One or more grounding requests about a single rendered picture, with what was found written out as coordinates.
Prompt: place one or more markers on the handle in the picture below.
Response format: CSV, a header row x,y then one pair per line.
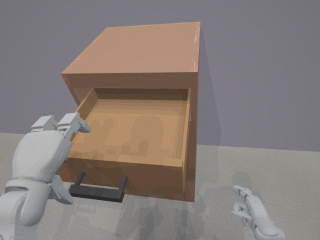
x,y
97,193

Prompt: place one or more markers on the right robot forearm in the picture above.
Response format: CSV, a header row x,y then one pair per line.
x,y
265,229

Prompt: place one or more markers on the left robot forearm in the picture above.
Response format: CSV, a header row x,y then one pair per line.
x,y
22,207

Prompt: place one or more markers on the right robot hand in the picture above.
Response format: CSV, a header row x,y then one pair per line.
x,y
254,209

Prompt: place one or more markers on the left robot hand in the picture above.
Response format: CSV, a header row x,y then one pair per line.
x,y
40,153

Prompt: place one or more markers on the cabinet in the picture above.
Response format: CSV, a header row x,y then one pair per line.
x,y
144,56

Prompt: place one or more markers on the drawer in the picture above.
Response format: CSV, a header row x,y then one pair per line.
x,y
141,133

